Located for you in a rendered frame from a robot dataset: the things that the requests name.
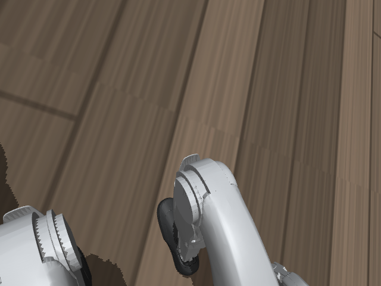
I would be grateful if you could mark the right robot hand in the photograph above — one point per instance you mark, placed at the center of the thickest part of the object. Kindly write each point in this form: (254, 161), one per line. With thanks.
(286, 278)

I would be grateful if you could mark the left robot foot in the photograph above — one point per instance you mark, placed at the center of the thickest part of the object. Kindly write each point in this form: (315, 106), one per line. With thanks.
(87, 277)

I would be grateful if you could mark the right robot foot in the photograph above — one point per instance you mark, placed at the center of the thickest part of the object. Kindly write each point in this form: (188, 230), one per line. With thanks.
(169, 233)

